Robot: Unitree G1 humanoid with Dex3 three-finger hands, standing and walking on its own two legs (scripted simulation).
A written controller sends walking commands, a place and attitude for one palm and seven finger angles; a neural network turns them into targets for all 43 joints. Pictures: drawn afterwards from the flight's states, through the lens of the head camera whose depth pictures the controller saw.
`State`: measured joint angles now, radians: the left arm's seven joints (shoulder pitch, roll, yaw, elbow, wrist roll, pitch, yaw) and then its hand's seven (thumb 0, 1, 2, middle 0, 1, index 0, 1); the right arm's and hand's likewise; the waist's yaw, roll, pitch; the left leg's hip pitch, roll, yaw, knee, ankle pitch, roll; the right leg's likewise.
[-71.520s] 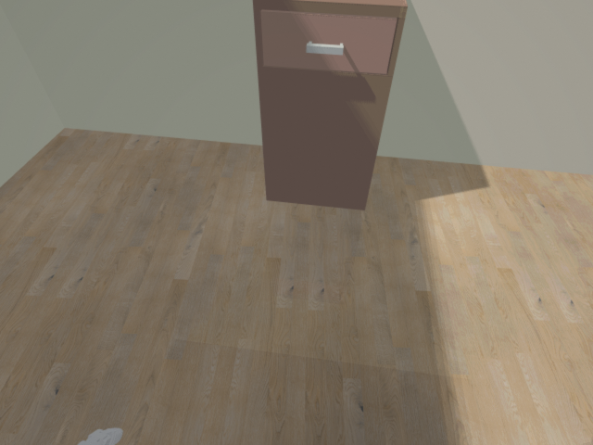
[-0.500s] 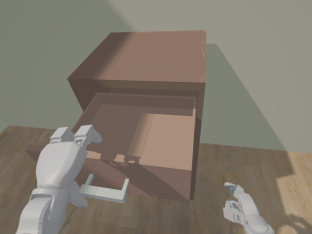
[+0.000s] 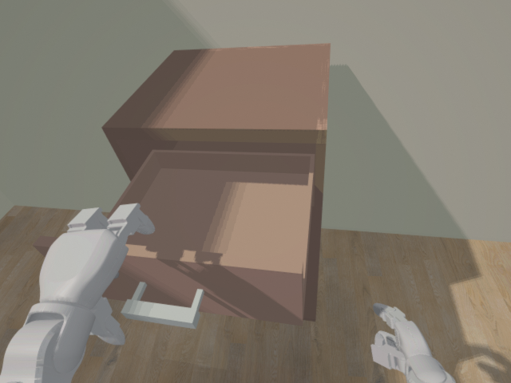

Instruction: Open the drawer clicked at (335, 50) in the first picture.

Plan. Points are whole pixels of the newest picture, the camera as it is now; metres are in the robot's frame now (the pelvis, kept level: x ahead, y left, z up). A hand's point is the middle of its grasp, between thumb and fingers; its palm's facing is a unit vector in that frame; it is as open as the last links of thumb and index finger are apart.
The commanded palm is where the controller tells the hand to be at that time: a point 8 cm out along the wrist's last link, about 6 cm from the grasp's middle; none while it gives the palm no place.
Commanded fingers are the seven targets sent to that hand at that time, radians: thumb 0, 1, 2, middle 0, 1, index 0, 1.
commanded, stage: draw the hand back to the body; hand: left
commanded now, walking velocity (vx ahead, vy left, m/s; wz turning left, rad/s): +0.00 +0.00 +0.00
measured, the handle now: (165, 302) +0.23 +0.21 +0.00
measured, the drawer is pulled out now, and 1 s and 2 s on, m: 0.29 0.29 0.29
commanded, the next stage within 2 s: step back with the hand held close in 1.48 s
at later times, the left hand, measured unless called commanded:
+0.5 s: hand (80, 283) +0.18 +0.26 +0.14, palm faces +0.12 -0.08 -0.99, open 13.8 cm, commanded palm +0.15 +0.26 +0.19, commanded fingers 0.00 -0.43 0.33 -0.29 -1.15 -0.29 -1.15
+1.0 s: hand (90, 248) +0.21 +0.24 +0.18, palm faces +0.38 -0.83 -0.40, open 11.1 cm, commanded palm +0.15 +0.29 +0.19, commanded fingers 0.00 0.44 0.70 -0.23 -0.59 -0.23 -0.59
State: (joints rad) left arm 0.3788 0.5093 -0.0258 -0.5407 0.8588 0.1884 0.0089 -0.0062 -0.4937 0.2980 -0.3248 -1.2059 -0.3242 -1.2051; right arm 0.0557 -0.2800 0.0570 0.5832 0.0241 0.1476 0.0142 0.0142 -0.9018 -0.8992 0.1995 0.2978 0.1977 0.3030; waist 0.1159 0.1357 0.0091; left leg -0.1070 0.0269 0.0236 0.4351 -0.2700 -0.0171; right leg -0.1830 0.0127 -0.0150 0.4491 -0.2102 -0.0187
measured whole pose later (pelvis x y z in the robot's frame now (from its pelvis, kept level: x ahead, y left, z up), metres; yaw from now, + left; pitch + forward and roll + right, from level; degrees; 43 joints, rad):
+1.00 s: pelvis +0.03 +0.02 +0.00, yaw +1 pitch -2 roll -1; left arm 0.53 0.33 0.27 -0.60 -0.03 -0.10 0.10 -0.01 0.11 0.56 -0.27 -0.81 -0.27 -0.81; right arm 0.19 -0.20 0.03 0.62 -0.01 -0.14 -0.05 0.02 -0.90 -0.90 0.20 0.30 0.20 0.30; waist 0.06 0.05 0.02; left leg -0.08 0.01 0.00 0.45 -0.32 0.00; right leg -0.14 0.00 -0.03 0.43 -0.25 0.00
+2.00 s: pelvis -0.01 +0.02 -0.01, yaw +1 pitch +2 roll +0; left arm 0.64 0.42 0.40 -0.61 -0.04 -0.19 0.12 0.01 0.89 0.90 -0.22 -0.31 -0.22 -0.31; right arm 0.18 -0.22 -0.03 0.55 0.02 -0.04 -0.07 0.01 -0.90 -0.90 0.20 0.30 0.20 0.30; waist -0.02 0.00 0.02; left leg -0.27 -0.01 0.03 0.52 -0.28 0.01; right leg -0.34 -0.02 -0.01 0.52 -0.21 0.01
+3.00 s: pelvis -0.18 +0.01 -0.01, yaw -1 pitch +3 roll +1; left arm 0.65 0.44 0.44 -0.71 -0.04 -0.22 0.14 0.01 0.89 0.90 -0.22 -0.31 -0.22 -0.31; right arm 0.11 -0.17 -0.03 0.59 0.00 -0.12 -0.05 0.01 -0.90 -0.90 0.20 0.30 0.20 0.30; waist -0.01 -0.07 0.09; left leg -0.35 0.03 0.05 0.51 -0.21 0.00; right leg -0.47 0.00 -0.02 0.88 -0.47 0.02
